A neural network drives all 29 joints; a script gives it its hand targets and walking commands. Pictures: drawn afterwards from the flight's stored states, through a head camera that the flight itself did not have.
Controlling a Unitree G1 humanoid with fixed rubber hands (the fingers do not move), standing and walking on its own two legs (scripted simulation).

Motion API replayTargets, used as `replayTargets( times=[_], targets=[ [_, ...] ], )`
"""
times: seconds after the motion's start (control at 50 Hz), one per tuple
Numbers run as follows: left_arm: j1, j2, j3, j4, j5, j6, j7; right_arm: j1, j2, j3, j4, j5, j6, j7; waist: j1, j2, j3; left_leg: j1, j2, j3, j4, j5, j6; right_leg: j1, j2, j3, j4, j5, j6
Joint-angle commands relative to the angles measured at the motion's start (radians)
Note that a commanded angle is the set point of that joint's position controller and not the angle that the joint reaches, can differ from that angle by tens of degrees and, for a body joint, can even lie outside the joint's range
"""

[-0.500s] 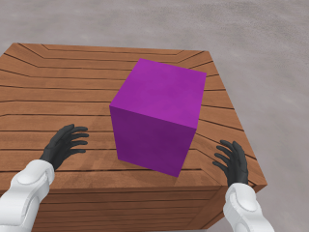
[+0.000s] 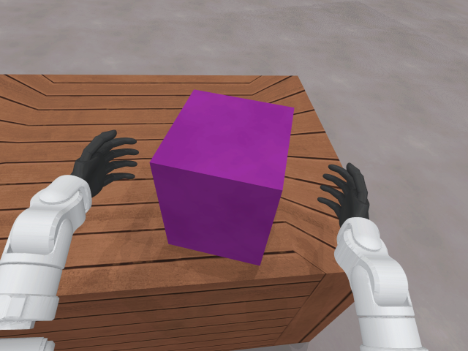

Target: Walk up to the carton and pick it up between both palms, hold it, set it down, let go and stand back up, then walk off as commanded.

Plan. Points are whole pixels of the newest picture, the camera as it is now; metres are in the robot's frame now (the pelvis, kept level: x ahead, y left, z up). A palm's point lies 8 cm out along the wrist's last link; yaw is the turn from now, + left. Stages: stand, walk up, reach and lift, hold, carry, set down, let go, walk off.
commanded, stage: reach and lift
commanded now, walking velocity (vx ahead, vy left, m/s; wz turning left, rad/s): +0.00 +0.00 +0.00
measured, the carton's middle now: (227, 179) +0.43 +0.00 +0.04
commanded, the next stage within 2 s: none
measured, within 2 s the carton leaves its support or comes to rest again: neither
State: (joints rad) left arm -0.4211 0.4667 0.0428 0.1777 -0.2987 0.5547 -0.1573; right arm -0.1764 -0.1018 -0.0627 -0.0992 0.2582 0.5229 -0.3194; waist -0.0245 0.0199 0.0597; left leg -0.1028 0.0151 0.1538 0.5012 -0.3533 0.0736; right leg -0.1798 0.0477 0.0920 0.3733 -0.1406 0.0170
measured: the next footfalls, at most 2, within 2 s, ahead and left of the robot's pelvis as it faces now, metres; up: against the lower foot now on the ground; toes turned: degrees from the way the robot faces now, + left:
none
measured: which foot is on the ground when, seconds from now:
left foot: down 0.00-1.00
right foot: down 0.00-1.00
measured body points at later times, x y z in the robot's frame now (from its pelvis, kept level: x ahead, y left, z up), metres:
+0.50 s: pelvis -0.01 +0.00 +0.00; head -0.01 +0.01 +0.45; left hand +0.43 +0.21 +0.18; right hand +0.37 -0.20 +0.15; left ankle -0.04 +0.05 -0.74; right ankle +0.04 -0.15 -0.74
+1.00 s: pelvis -0.01 +0.00 +0.00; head -0.01 +0.01 +0.45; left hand +0.46 +0.19 +0.17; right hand +0.39 -0.21 +0.14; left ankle -0.04 +0.05 -0.74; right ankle +0.04 -0.15 -0.74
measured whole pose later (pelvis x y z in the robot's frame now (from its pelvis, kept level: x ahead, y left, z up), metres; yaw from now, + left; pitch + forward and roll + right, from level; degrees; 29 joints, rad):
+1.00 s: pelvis -0.01 +0.00 +0.00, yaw +0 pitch -3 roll -3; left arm -1.07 0.45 -0.02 1.22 -0.30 0.25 -0.11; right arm -0.79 -0.11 -0.11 0.75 0.21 0.32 -0.25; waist -0.13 0.02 0.05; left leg -0.11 0.01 0.15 0.50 -0.34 0.08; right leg -0.18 0.04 0.09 0.37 -0.13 0.03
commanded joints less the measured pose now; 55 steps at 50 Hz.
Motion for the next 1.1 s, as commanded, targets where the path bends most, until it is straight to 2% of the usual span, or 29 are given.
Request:
replayTargets(
  times=[0.0,0.02,0.08,0.1,0.14,0.16,0.18,0.2,0.22,0.24,0.26,0.34,0.38,0.4,0.44,0.48,0.52,0.56,0.66,0.68,0.7,0.72,0.76,0.78,0.86,0.9,0.98,1.06,1.08],
  targets=[
    [-0.554,0.227,0.095,-0.078,0.019,-0.031,0.006,-0.523,-0.14,-0.081,-0.109,0.005,-0.059,0.018,-0.082,0.054,-0.378,-0.044,0.044,-0.136,-0.136,0.555,-0.111,0.317,-0.026,-0.051,0.017,0.417,-0.054],
    [-0.557,0.231,0.11,-0.045,0.043,-0.028,0.006,-0.522,-0.134,-0.068,-0.074,0.015,-0.057,0.021,-0.061,0.067,-0.373,-0.039,0.036,-0.125,-0.141,0.554,-0.104,0.328,-0.032,-0.041,0.013,0.447,-0.049],
    [-0.653,0.234,0.094,-0.026,0.023,-0.034,0.013,-0.621,-0.16,-0.103,-0.076,-0.01,-0.062,0.019,-0.087,0.059,-0.407,-0.081,0.028,-0.123,-0.147,0.491,-0.101,0.347,-0.033,-0.053,0.014,0.412,-0.048],
    [-0.618,0.215,0.098,0.06,0.042,-0.032,0.008,-0.625,-0.163,-0.096,0.002,-0.01,-0.059,0.02,-0.089,0.032,-0.369,-0.08,0.034,-0.132,-0.146,0.48,-0.095,0.334,-0.03,-0.055,0.015,0.41,-0.049],
    [-0.701,0.218,0.081,0.048,0.034,-0.037,0.014,-0.673,-0.173,-0.111,0.01,-0.018,-0.058,0.021,-0.107,0.056,-0.422,-0.059,0.039,-0.138,-0.141,0.489,-0.101,0.335,-0.025,-0.062,0.015,0.4,-0.056],
    [-0.73,0.23,0.099,0.123,0.041,-0.045,0.01,-0.711,-0.179,-0.11,0.054,-0.018,-0.059,0.025,-0.091,0.038,-0.405,-0.081,0.027,-0.129,-0.149,0.424,-0.091,0.334,-0.035,-0.054,0.006,0.388,-0.055],
    [-0.757,0.245,0.083,0.06,0.031,-0.06,0.016,-0.722,-0.162,-0.105,0.017,-0.017,-0.063,0.021,-0.102,0.034,-0.425,-0.09,0.029,-0.132,-0.15,0.417,-0.091,0.351,-0.035,-0.055,0.019,0.389,-0.048],
    [-0.781,0.244,0.084,0.121,0.031,-0.066,0.017,-0.75,-0.165,-0.117,0.097,-0.008,-0.058,0.027,-0.113,0.037,-0.425,-0.1,0.026,-0.132,-0.152,0.392,-0.089,0.342,-0.036,-0.057,0.024,0.374,-0.052],
    [-0.811,0.252,0.091,0.124,0.028,-0.084,0.02,-0.789,-0.15,-0.106,0.057,-0.005,-0.073,0.029,-0.087,0.015,-0.481,-0.096,0.025,-0.132,-0.153,0.381,-0.079,0.364,-0.034,-0.058,0.018,0.383,-0.053],
    [-0.8,0.228,0.072,0.176,0.017,-0.083,0.021,-0.775,-0.134,-0.099,0.099,-0.002,-0.06,0.031,-0.097,0.042,-0.443,-0.104,0.02,-0.133,-0.161,0.366,-0.077,0.362,-0.04,-0.054,0.017,0.378,-0.052],
    [-0.851,0.237,0.061,0.229,0.016,-0.087,0.02,-0.821,-0.145,-0.107,0.157,-0.021,-0.055,0.034,-0.114,0.018,-0.412,-0.132,0.022,-0.14,-0.165,0.327,-0.072,0.345,-0.044,-0.054,0.015,0.354,-0.05],
    [-0.94,0.229,0.035,0.289,0.011,-0.122,0.034,-0.912,-0.155,-0.102,0.185,-0.004,-0.079,0.05,-0.106,0.024,-0.462,-0.097,0.035,-0.156,-0.167,0.378,-0.086,0.314,-0.027,-0.065,0.028,0.334,-0.051],
    [-0.977,0.235,0.02,0.307,0.005,-0.141,0.038,-0.957,-0.165,-0.137,0.216,-0.024,-0.097,0.045,-0.144,0.029,-0.522,-0.069,0.032,-0.161,-0.143,0.445,-0.097,0.31,-0.026,-0.07,0.026,0.395,-0.05],
    [-1.004,0.234,0.022,0.397,0.011,-0.137,0.035,-0.994,-0.177,-0.142,0.279,-0.032,-0.09,0.044,-0.138,0.03,-0.465,-0.093,0.031,-0.158,-0.14,0.424,-0.093,0.288,-0.025,-0.08,0.022,0.366,-0.051],
    [-1.022,0.21,0.014,0.436,0.008,-0.16,0.036,-1.015,-0.158,-0.119,0.362,-0.031,-0.1,0.05,-0.138,0.032,-0.467,-0.076,0.032,-0.164,-0.145,0.427,-0.095,0.27,-0.023,-0.077,0.019,0.353,-0.047],
    [-1.039,0.209,-0.003,0.446,0.019,-0.171,0.041,-1.023,-0.162,-0.126,0.372,-0.023,-0.116,0.047,-0.158,0.069,-0.514,-0.058,0.031,-0.167,-0.126,0.491,-0.104,0.282,-0.021,-0.085,0.025,0.407,-0.054],
    [-1.097,0.212,0.0,0.501,0.021,-0.172,0.042,-1.088,-0.169,-0.116,0.397,-0.016,-0.136,0.048,-0.145,0.064,-0.499,-0.054,0.025,-0.165,-0.12,0.528,-0.102,0.272,-0.018,-0.091,0.014,0.427,-0.047],
    [-1.104,0.19,-0.021,0.536,0.018,-0.185,0.037,-1.091,-0.158,-0.123,0.441,-0.021,-0.143,0.051,-0.17,0.05,-0.497,-0.038,0.025,-0.168,-0.115,0.534,-0.105,0.253,-0.016,-0.093,0.016,0.412,-0.046],
    [-1.203,0.193,-0.039,0.635,0.015,-0.227,0.053,-1.212,-0.146,-0.107,0.476,-0.009,-0.18,0.062,-0.155,0.069,-0.56,-0.043,0.018,-0.168,-0.114,0.537,-0.109,0.262,-0.021,-0.104,0.008,0.399,-0.049],
    [-1.201,0.206,-0.039,0.715,0.008,-0.241,0.05,-1.202,-0.132,-0.076,0.52,-0.022,-0.178,0.065,-0.148,0.025,-0.548,-0.071,0.015,-0.172,-0.12,0.496,-0.093,0.283,-0.03,-0.094,0.014,0.423,-0.037],
    [-1.234,0.203,-0.065,0.693,0.013,-0.262,0.047,-1.222,-0.131,-0.105,0.55,-0.035,-0.185,0.064,-0.184,0.04,-0.549,-0.073,0.025,-0.189,-0.131,0.473,-0.097,0.266,-0.032,-0.095,0.02,0.388,-0.038],
    [-1.231,0.218,-0.044,0.767,0.005,-0.268,0.048,-1.245,-0.128,-0.075,0.541,-0.024,-0.192,0.068,-0.139,0.016,-0.549,-0.099,0.015,-0.175,-0.134,0.449,-0.08,0.291,-0.038,-0.089,0.011,0.391,-0.038],
    [-1.253,0.172,-0.082,0.763,0.009,-0.291,0.05,-1.214,-0.127,-0.086,0.61,-0.032,-0.206,0.067,-0.178,0.076,-0.535,-0.056,0.029,-0.194,-0.126,0.517,-0.11,0.243,-0.027,-0.099,0.021,0.382,-0.044],
    [-1.246,0.173,-0.077,0.758,0.013,-0.3,0.058,-1.216,-0.116,-0.088,0.624,-0.034,-0.216,0.075,-0.175,0.077,-0.563,-0.016,0.035,-0.199,-0.11,0.597,-0.121,0.212,-0.021,-0.105,0.013,0.391,-0.047],
    [-1.213,0.12,-0.107,0.915,0.01,-0.349,0.038,-1.199,-0.093,-0.094,0.717,-0.06,-0.252,0.078,-0.179,0.052,-0.481,-0.037,0.035,-0.2,-0.111,0.541,-0.115,0.163,-0.026,-0.116,-0.004,0.296,-0.051],
    [-1.192,0.117,-0.117,0.899,-0.002,-0.382,0.043,-1.185,-0.072,-0.077,0.688,-0.071,-0.284,0.077,-0.173,0.027,-0.519,-0.072,0.03,-0.191,-0.108,0.554,-0.116,0.182,-0.025,-0.116,0.01,0.346,-0.047],
    [-1.208,0.101,-0.113,0.884,-0.006,-0.457,0.054,-1.182,-0.041,-0.058,0.694,-0.074,-0.342,0.087,-0.151,0.051,-0.59,-0.035,0.029,-0.191,-0.083,0.63,-0.115,0.168,-0.025,-0.119,0.016,0.384,-0.046],
    [-1.19,0.067,-0.119,1.025,0.022,-0.503,0.053,-1.158,-0.034,-0.074,0.823,-0.104,-0.373,0.082,-0.164,0.046,-0.539,-0.113,0.025,-0.185,-0.079,0.543,-0.115,0.14,-0.027,-0.118,0.027,0.352,-0.045],
    [-1.181,0.081,-0.106,1.036,0.03,-0.516,0.055,-1.162,-0.046,-0.08,0.804,-0.115,-0.391,0.079,-0.151,0.036,-0.551,-0.119,0.03,-0.19,-0.083,0.537,-0.11,0.154,-0.029,-0.114,0.027,0.341,-0.039]
  ],
)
